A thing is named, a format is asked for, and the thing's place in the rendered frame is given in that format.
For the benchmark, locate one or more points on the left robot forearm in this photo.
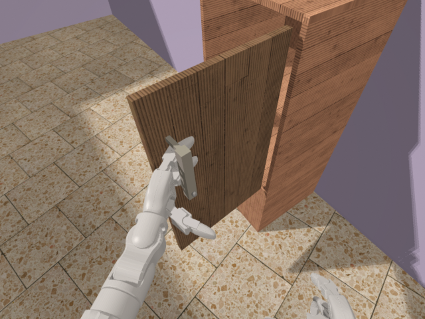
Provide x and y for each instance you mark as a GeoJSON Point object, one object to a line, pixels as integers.
{"type": "Point", "coordinates": [127, 285]}

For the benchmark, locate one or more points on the handle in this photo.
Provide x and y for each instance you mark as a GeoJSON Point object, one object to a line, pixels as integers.
{"type": "Point", "coordinates": [185, 164]}

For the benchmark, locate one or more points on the cupboard door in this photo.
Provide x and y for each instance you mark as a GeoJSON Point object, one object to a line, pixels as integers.
{"type": "Point", "coordinates": [228, 104]}

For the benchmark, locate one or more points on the right robot hand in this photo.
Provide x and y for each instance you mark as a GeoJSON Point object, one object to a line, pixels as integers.
{"type": "Point", "coordinates": [336, 307]}

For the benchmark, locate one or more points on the left robot hand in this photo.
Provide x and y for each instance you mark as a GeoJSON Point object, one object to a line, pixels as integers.
{"type": "Point", "coordinates": [162, 187]}

